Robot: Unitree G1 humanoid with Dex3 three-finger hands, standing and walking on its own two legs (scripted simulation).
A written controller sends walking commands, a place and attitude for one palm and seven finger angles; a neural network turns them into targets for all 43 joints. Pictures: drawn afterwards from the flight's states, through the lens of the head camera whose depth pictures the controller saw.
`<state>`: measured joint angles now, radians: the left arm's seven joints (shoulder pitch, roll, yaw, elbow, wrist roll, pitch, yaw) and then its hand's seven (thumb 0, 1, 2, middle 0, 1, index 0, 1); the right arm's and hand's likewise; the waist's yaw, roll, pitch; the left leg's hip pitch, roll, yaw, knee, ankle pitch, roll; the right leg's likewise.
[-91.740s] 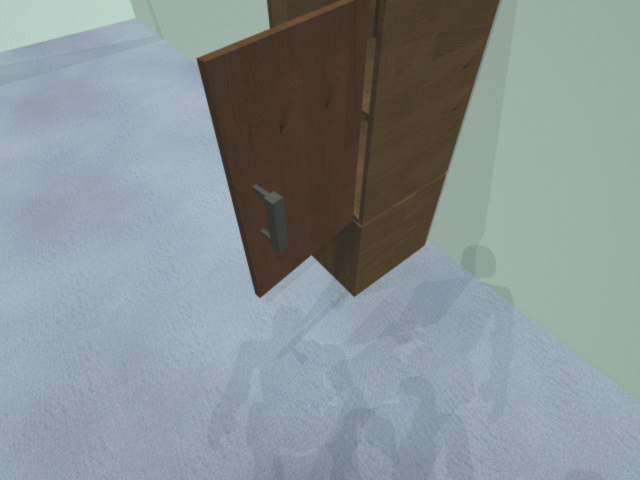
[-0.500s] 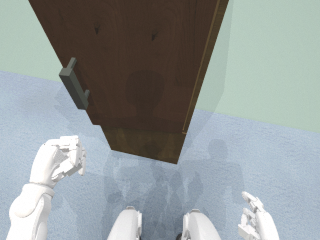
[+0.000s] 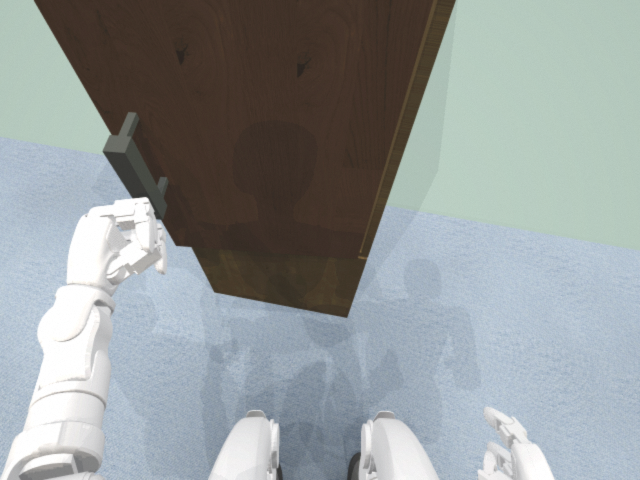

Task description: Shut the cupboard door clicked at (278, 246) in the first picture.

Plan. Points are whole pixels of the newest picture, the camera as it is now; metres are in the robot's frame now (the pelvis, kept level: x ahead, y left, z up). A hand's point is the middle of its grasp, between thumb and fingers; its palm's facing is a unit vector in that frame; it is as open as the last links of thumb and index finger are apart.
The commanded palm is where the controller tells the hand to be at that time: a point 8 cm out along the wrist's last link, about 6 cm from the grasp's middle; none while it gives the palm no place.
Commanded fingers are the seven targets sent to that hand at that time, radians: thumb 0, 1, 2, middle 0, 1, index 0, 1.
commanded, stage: bring the fist close to the handle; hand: left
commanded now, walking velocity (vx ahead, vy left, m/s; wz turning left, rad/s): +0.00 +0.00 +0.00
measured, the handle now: (144, 168) +0.49 +0.25 +0.04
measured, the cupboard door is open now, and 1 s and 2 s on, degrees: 7 6 0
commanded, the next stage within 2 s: push the door shut along its arc in 0.52 s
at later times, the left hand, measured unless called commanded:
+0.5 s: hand (151, 240) +0.38 +0.22 +0.04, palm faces -0.01 -1.00 -0.03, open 3.1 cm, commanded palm +0.37 +0.26 +0.04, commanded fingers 0.00 0.90 0.90 -1.30 -1.50 -1.30 -1.50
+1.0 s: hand (160, 212) +0.42 +0.21 +0.04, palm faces -0.12 -0.99 -0.04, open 3.1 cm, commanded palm +0.42 +0.25 +0.04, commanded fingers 0.00 0.90 0.90 -1.30 -1.50 -1.30 -1.50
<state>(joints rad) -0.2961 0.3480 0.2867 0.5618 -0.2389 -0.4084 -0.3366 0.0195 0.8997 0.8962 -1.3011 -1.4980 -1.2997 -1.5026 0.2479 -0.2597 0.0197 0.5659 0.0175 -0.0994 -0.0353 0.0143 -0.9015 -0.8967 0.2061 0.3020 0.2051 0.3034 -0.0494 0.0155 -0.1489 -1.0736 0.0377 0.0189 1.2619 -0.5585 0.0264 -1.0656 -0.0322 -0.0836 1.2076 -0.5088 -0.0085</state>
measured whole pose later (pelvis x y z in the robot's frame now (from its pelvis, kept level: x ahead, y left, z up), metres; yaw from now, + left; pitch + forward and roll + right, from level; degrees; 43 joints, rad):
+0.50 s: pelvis +0.00 +0.00 +0.01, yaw +0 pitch +21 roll -2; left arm -0.38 0.37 0.35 0.74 -0.23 -0.49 -0.37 0.02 0.90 0.90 -1.30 -1.50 -1.30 -1.50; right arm 0.29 -0.27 0.01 0.58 0.02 -0.03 -0.02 0.01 -0.90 -0.90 0.21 0.30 0.20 0.30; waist -0.06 0.01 -0.14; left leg -1.06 0.04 0.03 1.23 -0.54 0.03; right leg -1.06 -0.02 -0.07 1.18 -0.49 -0.01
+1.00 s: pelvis -0.01 +0.00 -0.01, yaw +0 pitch +23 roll -3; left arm -0.62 0.46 0.36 0.95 -0.21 -0.46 -0.47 0.02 0.90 0.90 -1.32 -1.50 -1.31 -1.50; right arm 0.28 -0.27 0.02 0.60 0.02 -0.03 -0.03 0.01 -0.90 -0.90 0.21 0.30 0.20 0.30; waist -0.08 0.01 -0.13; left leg -1.13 0.04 0.01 1.29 -0.55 0.03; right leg -1.12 -0.02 -0.09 1.22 -0.49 -0.01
